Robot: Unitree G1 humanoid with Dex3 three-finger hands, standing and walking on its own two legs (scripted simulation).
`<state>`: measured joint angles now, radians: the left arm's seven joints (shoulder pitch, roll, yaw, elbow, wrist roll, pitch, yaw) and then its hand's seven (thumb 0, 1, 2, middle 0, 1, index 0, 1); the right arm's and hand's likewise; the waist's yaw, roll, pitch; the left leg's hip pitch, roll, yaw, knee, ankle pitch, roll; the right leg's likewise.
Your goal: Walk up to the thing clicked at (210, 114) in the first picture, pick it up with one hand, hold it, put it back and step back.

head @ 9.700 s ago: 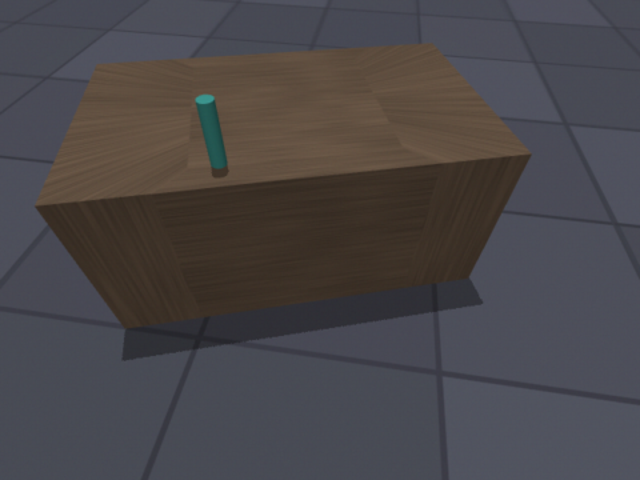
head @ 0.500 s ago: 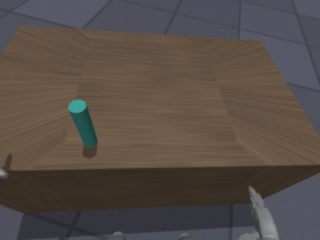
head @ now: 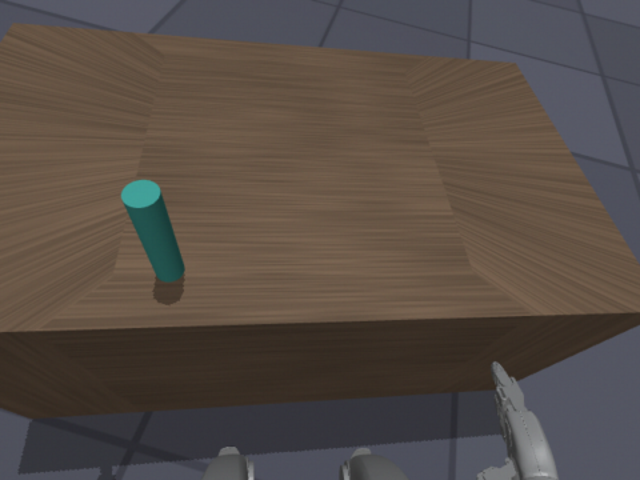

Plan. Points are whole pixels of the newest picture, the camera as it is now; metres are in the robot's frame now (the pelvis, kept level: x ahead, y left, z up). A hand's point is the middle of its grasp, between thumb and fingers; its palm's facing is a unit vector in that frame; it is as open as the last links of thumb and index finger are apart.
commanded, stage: go down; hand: left
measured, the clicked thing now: (157, 237) +0.44 +0.20 -0.02
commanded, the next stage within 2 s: approach in 1.24 s
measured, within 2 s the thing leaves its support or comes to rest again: neither
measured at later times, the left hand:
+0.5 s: hand out of the picture +0.37 +0.39 +0.08, palm faces +0.21 -0.98 +0.02, open 17.6 cm
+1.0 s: hand out of the picture +0.35 +0.39 +0.08, palm faces +0.21 -0.98 +0.02, open 17.7 cm
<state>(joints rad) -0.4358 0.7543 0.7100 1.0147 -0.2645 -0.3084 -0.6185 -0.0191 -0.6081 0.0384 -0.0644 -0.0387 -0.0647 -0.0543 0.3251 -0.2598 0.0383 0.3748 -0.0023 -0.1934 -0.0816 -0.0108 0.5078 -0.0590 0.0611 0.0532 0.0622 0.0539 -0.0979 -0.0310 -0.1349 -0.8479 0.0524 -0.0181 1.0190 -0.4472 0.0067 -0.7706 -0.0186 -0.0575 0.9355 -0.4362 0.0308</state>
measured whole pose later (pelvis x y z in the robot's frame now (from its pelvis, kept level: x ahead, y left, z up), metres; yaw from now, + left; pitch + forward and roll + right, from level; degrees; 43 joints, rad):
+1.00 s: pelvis +0.00 +0.00 -0.01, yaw +0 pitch +17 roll -4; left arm -0.43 0.78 0.73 1.00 -0.27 -0.28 -0.64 -0.02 -0.59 0.04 -0.06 -0.04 -0.06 -0.05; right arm 0.34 -0.27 0.03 0.33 -0.01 -0.20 -0.10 -0.01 0.51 -0.06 0.06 0.05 0.06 0.05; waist -0.10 -0.03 -0.14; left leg -0.89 0.05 -0.03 1.06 -0.47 0.01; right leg -0.81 -0.02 -0.06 0.98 -0.46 0.03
